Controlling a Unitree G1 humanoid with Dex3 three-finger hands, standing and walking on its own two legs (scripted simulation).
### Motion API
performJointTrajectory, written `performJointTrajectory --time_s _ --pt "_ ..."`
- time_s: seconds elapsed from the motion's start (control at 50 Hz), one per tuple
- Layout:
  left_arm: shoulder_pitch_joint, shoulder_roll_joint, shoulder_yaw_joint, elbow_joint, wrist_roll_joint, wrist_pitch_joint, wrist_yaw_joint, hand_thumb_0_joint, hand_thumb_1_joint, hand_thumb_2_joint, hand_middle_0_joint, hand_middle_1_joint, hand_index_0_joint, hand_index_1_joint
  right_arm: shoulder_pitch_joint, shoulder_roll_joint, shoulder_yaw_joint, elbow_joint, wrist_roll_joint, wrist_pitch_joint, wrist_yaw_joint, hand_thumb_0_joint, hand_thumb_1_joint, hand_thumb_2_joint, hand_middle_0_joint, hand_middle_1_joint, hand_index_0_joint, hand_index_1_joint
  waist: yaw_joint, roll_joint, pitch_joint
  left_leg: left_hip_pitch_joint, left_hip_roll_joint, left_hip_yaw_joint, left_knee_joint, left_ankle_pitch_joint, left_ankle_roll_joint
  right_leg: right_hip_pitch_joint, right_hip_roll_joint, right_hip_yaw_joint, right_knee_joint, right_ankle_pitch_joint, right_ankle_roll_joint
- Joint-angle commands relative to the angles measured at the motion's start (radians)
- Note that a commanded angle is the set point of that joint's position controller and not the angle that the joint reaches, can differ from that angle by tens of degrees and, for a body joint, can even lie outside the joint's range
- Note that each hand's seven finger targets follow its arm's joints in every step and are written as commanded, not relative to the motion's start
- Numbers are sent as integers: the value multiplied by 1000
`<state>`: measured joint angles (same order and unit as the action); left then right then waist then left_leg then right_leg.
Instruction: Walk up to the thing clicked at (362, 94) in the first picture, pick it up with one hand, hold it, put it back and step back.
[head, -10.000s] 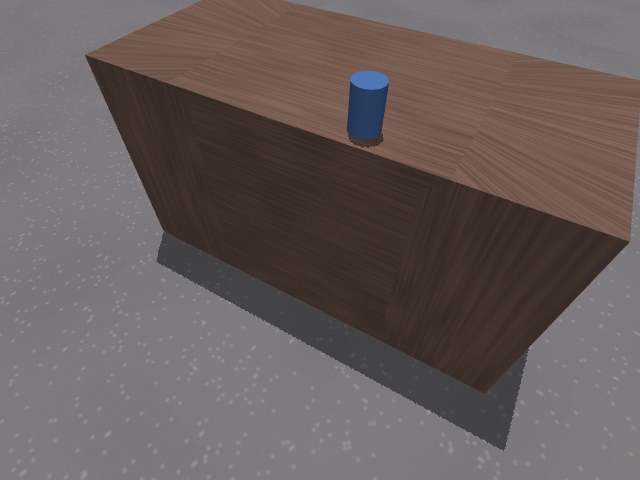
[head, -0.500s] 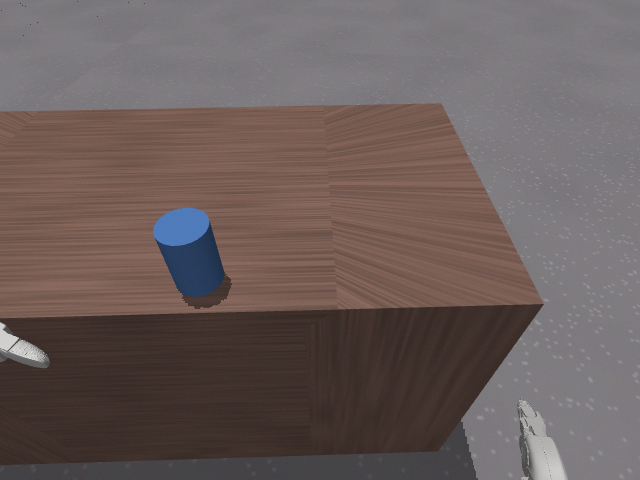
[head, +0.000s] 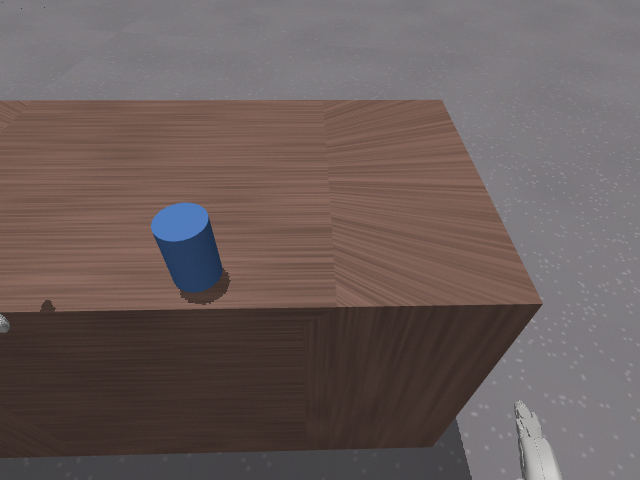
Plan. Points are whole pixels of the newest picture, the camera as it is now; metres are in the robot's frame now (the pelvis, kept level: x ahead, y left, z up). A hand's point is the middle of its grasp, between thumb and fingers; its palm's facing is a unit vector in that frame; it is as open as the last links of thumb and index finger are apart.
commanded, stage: go down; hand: left
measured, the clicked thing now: (189, 248) +0.43 +0.21 +0.04
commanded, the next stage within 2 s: approach in 1.72 s
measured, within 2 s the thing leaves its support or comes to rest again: neither
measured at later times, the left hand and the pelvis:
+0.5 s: hand out of the picture +0.33 +0.39 +0.16, palm faces +0.20 -0.98 +0.00, open 17.5 cm; pelvis +0.01 +0.00 +0.00, yaw +0 degrees
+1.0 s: hand out of the picture +0.34 +0.40 +0.15, palm faces +0.20 -0.98 +0.00, open 17.6 cm; pelvis +0.01 +0.00 -0.01, yaw +0 degrees
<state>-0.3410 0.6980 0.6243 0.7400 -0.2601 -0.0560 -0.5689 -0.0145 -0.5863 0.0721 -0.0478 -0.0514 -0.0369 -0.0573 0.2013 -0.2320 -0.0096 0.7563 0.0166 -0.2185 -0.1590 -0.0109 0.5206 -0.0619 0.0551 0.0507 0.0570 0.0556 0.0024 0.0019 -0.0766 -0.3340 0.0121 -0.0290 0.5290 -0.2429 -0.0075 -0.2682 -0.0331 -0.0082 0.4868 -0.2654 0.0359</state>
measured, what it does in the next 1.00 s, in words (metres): stands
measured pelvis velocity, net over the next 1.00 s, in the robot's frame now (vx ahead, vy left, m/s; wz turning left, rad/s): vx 0.01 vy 0.00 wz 0.00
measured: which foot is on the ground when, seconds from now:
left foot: down 0.00-1.00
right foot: down 0.00-1.00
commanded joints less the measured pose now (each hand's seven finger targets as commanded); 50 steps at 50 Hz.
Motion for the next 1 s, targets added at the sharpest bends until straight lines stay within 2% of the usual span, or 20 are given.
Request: performJointTrajectory --time_s 0.0,0.02,0.08,0.12,0.14,0.18,0.24,0.4,0.42,0.54,0.62,0.7,0.74,0.76,0.8,0.84,0.86,0.88,0.94,0.98 --pt "-325 429 104 -143 -28 -48 -20 0 -565 74 -45 -43 -37 -56 -108 -162 -46 -156 -1 -57 -26 0 541 -54 50 50 50 50 4 115 -188 142 -29 21 -67 169 21 -20 33 -38 -72 153 -38" --pt "-359 415 85 -152 -27 -48 -25 0 -563 71 -43 -40 -36 -53 -91 -123 -14 -109 -4 -55 -22 0 538 -54 50 50 50 50 9 127 -181 141 -29 19 -68 160 19 -31 35 -40 -71 140 -40" --pt "-376 451 105 -127 -25 -54 -28 0 -560 66 -43 -37 -35 -49 -145 -177 -51 -168 -3 -68 -37 0 534 -55 50 50 50 50 1 136 -226 163 -22 9 -71 153 13 -38 38 -42 -67 130 -43" --pt "-418 437 87 -131 -24 -53 -34 0 -554 79 -41 -43 -33 -56 -121 -136 -16 -129 -4 -66 -35 0 540 -54 49 50 50 50 4 159 -219 169 -14 1 -74 150 8 -59 44 -47 -61 120 -48" --pt "-418 455 97 -126 -27 -55 -37 0 -538 81 -40 -41 -33 -53 -145 -163 -40 -151 -4 -73 -41 0 544 -53 49 50 50 50 -2 152 -233 171 -16 3 -66 147 10 -59 42 -43 -66 119 -45" --pt "-380 481 115 -95 -23 -48 -38 0 -547 78 -41 -42 -33 -54 -129 -140 -18 -139 -5 -75 -45 0 540 -54 49 50 50 50 8 126 -228 143 -28 14 -55 152 20 -38 36 -38 -71 132 -39" --pt "-399 462 88 -93 -23 -35 -54 0 -546 64 -45 -32 -35 -46 -61 -132 -20 -68 -6 -67 -49 0 535 -55 49 50 50 50 -6 159 -249 175 -24 11 -47 219 16 -53 39 -41 -61 183 -41" --pt "-409 505 108 -67 -18 -33 -73 0 -551 70 -43 -36 -33 -49 -118 -156 -22 -127 -8 -81 -57 0 537 -55 49 50 50 50 -13 167 -270 187 -15 6 -31 308 14 -57 41 -45 -51 241 -42" --pt "-414 483 99 -48 -23 -32 -75 0 -538 79 -38 -39 -29 -52 -84 -118 3 -68 -8 -76 -52 0 537 -56 49 50 50 50 -10 161 -250 176 -13 4 -29 306 17 -68 43 -46 -50 238 -42" --pt "-451 512 86 -31 -16 -40 -83 0 -536 72 -42 -34 -31 -49 -75 -147 -22 -58 -8 -76 -60 0 540 -55 49 50 49 50 -29 158 -232 169 -22 8 -25 266 19 -88 41 -43 -52 216 -39" --pt "-441 553 119 -2 -13 -49 -90 0 -560 72 -44 -46 -36 -57 -139 -171 -33 -117 -11 -85 -62 0 537 -55 49 50 50 50 -22 152 -272 172 -23 4 -17 260 19 -81 39 -42 -47 212 -39" --pt "-467 543 95 25 -10 -58 -101 0 -573 72 -44 -47 -34 -61 -116 -127 2 -78 -9 -80 -60 0 528 -58 49 50 50 50 -21 151 -267 150 -23 -1 -9 272 20 -89 40 -43 -36 214 -41" --pt "-456 584 125 41 -5 -61 -101 0 -566 70 -47 -45 -35 -60 -147 -162 -17 -117 -12 -85 -65 0 529 -57 49 50 50 50 -18 163 -290 151 -21 -2 -5 262 18 -90 40 -44 -31 203 -42" --pt "-456 581 118 60 -3 -61 -101 0 -559 68 -44 -42 -35 -54 -135 -167 -27 -107 -12 -82 -66 0 534 -56 49 50 50 50 -27 153 -280 137 -20 -3 -10 251 17 -92 41 -45 -32 199 -43" --pt "-464 561 104 73 -8 -59 -106 0 -569 64 -45 -45 -37 -56 -105 -114 22 -64 -11 -77 -61 0 533 -56 49 50 50 50 -21 174 -265 129 -20 -2 -4 253 18 -105 41 -45 -25 195 -45" --pt "-509 558 85 51 -7 -70 -110 0 -575 66 -46 -46 -37 -59 -124 -138 -4 -87 -12 -82 -62 0 530 -57 49 50 50 50 -33 168 -278 133 -17 -5 3 240 17 -129 43 -43 -21 179 -45" --pt "-477 606 126 66 -4 -71 -107 0 -558 71 -45 -48 -37 -60 -165 -176 -23 -156 -13 -93 -68 0 536 -56 49 50 50 50 -28 159 -303 133 -19 -3 8 247 17 -101 41 -45 -20 194 -41" --pt "-490 592 101 65 2 -71 -107 0 -555 59 -41 -38 -35 -48 -88 -152 -16 -52 -16 -79 -66 0 530 -56 49 50 50 50 -35 182 -278 132 -20 -3 3 218 17 -128 43 -44 -22 171 -44" --pt "-486 601 120 65 -6 -80 -107 0 -547 67 -38 -44 -36 -50 -111 -141 -3 -104 -13 -84 -64 0 541 -53 49 50 50 50 -28 174 -280 119 -26 2 15 210 20 -124 39 -41 -21 170 -40" --pt "-473 643 155 50 -1 -87 -106 0 -554 71 -41 -54 -38 -61 -136 -188 -34 -171 -14 -93 -70 0 537 -55 49 50 50 50 -22 159 -332 127 -21 -4 25 228 18 -107 40 -42 -10 180 -39"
